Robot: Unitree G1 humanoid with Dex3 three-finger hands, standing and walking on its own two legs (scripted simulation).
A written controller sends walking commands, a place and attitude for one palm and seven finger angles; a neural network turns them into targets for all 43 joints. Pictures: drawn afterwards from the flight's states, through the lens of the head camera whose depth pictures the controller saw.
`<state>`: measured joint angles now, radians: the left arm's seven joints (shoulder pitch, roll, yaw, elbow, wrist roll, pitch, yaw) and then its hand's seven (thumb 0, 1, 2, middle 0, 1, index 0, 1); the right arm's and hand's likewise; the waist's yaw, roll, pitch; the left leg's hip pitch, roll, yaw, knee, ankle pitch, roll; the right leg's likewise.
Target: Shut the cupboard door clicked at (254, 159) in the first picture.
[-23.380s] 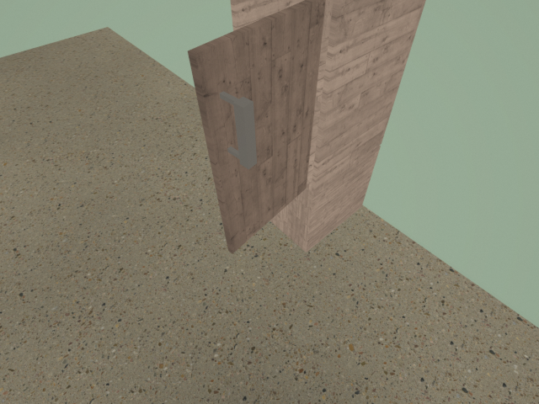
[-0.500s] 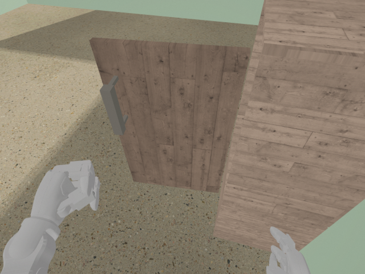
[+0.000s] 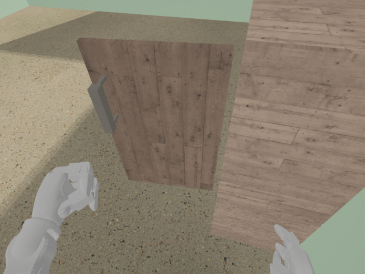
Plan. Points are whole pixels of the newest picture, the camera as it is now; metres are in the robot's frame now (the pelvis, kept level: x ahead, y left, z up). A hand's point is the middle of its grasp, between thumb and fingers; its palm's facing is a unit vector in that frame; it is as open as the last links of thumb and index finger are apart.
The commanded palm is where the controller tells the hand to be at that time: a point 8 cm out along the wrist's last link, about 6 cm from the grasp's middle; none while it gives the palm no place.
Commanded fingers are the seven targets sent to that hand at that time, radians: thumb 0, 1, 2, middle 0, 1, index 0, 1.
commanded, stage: bring the fist close to the handle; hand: left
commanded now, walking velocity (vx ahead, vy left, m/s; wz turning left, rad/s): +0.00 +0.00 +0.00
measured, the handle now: (106, 104) +0.49 +0.25 +0.11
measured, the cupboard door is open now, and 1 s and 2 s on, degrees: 96 96 91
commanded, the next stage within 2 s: push the door shut along its arc in 1.28 s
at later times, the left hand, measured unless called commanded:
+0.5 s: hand (99, 154) +0.32 +0.21 +0.11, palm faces -0.03 -1.00 -0.05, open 3.1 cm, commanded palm +0.31 +0.26 +0.11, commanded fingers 0.00 0.90 0.90 -1.30 -1.50 -1.30 -1.50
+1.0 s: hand (107, 126) +0.40 +0.22 +0.12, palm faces -0.05 -1.00 -0.02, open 3.1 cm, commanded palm +0.37 +0.27 +0.11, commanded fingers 0.00 0.90 0.90 -1.30 -1.50 -1.30 -1.50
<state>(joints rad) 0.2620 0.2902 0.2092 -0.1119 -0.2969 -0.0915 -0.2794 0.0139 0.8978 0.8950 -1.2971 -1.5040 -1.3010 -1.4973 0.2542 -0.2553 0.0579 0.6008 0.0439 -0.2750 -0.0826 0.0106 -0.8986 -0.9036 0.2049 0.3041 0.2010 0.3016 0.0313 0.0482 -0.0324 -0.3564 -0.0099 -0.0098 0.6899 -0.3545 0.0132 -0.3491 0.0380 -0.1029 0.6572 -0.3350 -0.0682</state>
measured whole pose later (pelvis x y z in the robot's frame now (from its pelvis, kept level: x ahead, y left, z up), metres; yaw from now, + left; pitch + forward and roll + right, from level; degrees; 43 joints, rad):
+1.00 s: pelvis +0.00 +0.02 +0.00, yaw -2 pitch +6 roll +0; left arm -0.47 0.39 0.29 0.65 -0.23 -0.14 -0.31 0.01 0.90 0.90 -1.29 -1.50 -1.30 -1.50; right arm 0.30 -0.27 0.05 0.63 0.05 -0.13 -0.08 0.01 -0.90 -0.90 0.21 0.30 0.20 0.30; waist -0.04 0.02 -0.04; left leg -0.43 -0.03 0.04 0.66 -0.33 0.04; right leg -0.45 0.02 -0.06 0.65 -0.31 -0.04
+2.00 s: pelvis -0.01 +0.02 -0.01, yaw -1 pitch +10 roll -1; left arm -0.81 0.52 0.26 1.07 -0.23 -0.25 -0.46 0.01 0.90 0.90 -1.30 -1.50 -1.32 -1.50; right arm 0.36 -0.30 0.05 0.70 0.05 -0.07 -0.08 0.01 -0.90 -0.90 0.21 0.30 0.20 0.30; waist -0.09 0.01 -0.05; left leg -0.58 -0.02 0.01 0.75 -0.34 0.04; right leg -0.57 0.02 -0.09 0.71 -0.32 -0.05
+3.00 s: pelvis +0.01 +0.04 -0.03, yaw -4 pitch +21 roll -3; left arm -1.25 0.66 0.27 1.33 -0.11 -0.18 -0.55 -0.02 0.85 0.90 -1.29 -1.50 -1.30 -1.50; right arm 0.41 -0.29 0.05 0.70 0.01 -0.03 -0.07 0.00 -0.90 -0.90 0.21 0.30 0.20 0.30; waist -0.24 0.03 -0.07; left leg -0.85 0.00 0.03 0.92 -0.43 0.06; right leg -0.84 0.04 -0.07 0.84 -0.37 -0.03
